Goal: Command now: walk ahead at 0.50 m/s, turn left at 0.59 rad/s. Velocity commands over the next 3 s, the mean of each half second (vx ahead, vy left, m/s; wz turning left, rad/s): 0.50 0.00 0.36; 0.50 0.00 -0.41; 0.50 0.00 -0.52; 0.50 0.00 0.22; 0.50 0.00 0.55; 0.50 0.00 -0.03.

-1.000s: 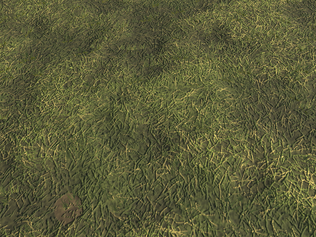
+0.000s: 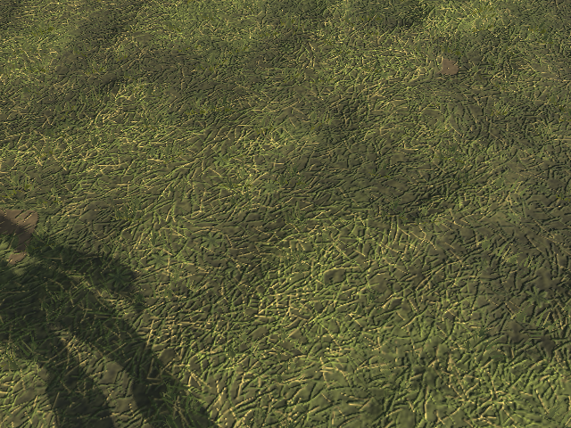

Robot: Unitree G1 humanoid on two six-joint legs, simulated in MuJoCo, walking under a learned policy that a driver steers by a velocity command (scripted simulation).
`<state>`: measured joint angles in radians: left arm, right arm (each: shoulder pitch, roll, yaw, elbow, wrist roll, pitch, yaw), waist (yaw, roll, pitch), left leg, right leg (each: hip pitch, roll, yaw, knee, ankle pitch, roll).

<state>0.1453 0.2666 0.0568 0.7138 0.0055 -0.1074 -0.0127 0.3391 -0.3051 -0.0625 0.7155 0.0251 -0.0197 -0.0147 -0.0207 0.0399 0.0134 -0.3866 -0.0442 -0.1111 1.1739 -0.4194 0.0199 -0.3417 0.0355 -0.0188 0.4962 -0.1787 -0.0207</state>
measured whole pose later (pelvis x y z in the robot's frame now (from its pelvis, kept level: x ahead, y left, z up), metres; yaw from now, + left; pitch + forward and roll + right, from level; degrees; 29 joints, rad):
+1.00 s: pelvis +0.53 +0.04 -0.02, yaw -7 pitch +1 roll +1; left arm 0.12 0.29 0.07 0.73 -0.02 -0.04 -0.05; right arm 0.28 -0.29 -0.07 0.82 0.02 -0.07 -0.01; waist -0.02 -0.01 0.07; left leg -0.17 0.05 0.07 1.06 -0.52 -0.03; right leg -0.49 0.04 -0.04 0.66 -0.20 -0.10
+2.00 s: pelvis +1.05 -0.09 +0.01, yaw -12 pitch +1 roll +0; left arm 0.16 0.25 0.05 0.69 0.01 -0.09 -0.01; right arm 0.35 -0.31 -0.06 0.80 0.03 -0.05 -0.01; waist -0.03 0.04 0.00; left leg -0.43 0.01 -0.07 1.11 -0.39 0.01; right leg -0.29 0.01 -0.03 0.46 -0.19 -0.02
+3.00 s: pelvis +1.61 -0.09 -0.01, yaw +1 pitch +2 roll +0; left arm 0.17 0.30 0.05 0.70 -0.02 -0.08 -0.04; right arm 0.30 -0.30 -0.04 0.77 0.01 -0.08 0.00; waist -0.01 0.01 0.03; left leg -0.28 -0.04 -0.05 1.14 -0.42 0.01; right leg -0.43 0.08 -0.01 0.55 -0.16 -0.08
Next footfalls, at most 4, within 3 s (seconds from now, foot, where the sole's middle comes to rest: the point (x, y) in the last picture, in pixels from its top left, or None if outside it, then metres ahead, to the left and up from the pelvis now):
0.40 left None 0.35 0.19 -0.77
0.94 right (316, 360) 0.65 -0.04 -0.77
1.42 left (263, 255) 0.98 0.09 -0.77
1.88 right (367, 220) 1.09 -0.22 -0.77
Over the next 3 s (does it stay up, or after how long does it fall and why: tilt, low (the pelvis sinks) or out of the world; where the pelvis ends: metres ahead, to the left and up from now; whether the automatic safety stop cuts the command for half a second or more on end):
stays up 1.61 -0.09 -0.01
